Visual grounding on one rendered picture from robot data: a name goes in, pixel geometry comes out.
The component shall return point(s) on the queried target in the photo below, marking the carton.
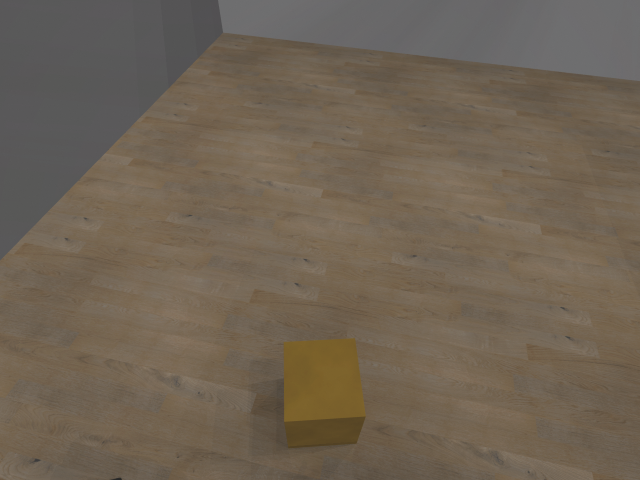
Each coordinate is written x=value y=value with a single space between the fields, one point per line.
x=323 y=398

